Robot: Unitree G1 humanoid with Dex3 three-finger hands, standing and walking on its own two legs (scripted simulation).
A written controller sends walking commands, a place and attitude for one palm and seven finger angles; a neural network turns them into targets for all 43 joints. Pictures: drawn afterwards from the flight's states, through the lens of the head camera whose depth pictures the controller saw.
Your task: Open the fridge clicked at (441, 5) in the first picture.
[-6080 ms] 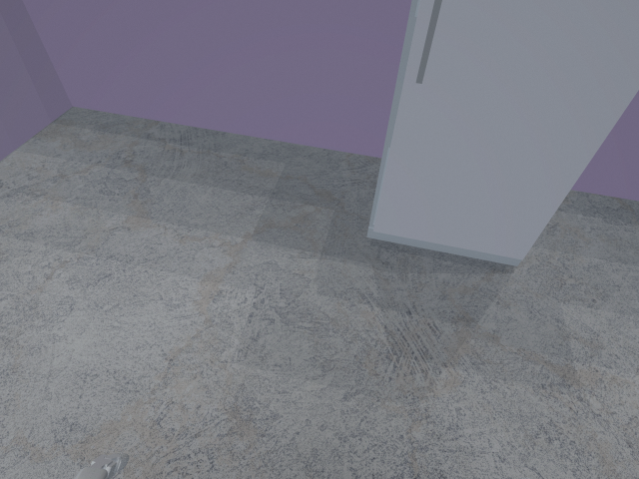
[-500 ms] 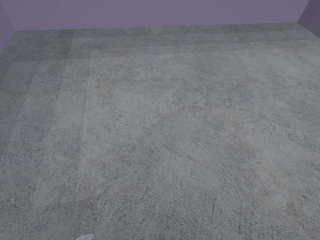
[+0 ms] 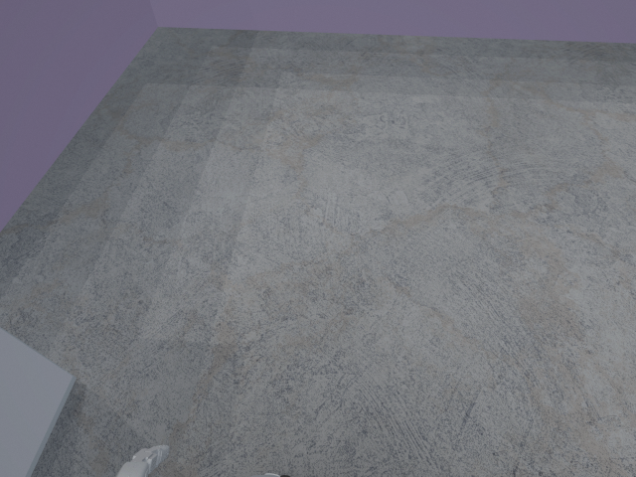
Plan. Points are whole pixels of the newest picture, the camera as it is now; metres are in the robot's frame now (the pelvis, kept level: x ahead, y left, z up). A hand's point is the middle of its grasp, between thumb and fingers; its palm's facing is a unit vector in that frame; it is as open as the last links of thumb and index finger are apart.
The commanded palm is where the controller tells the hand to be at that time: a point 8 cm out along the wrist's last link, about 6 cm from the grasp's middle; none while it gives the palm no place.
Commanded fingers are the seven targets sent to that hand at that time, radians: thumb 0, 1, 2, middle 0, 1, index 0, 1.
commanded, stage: turn to face it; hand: left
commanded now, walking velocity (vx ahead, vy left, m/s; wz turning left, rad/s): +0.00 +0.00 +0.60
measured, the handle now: out of the picture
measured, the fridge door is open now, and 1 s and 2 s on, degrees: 0 0 0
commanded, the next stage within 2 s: none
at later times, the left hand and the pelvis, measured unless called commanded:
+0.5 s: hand out of the picture -0.08 +0.22 -0.19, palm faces +0.37 -0.90 -0.24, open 7.4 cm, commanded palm none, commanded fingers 0.00 0.90 0.90 -0.20 -0.30 -0.20 -0.30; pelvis -0.03 +0.01 -0.01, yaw +20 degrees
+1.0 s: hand out of the picture -0.02 +0.22 -0.14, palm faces +0.55 -0.79 -0.29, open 7.4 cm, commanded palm none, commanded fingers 0.00 0.90 0.90 -0.20 -0.30 -0.20 -0.30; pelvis -0.02 -0.02 +0.00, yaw +36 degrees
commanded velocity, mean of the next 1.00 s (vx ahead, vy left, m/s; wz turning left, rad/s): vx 0.00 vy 0.00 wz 0.60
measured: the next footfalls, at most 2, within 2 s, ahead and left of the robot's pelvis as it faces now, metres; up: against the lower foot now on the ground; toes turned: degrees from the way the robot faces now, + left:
right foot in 0.02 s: +0.02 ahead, -0.13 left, +0.00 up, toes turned +0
left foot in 0.46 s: -0.03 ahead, +0.12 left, +0.00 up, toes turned +25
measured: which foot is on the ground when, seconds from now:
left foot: down 0.00-0.02, up 0.04-0.44, down 0.46-0.96, up 0.98-1.00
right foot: up 0.00-0.00, down 0.02-0.48, up 0.50-0.94, down 0.96-1.00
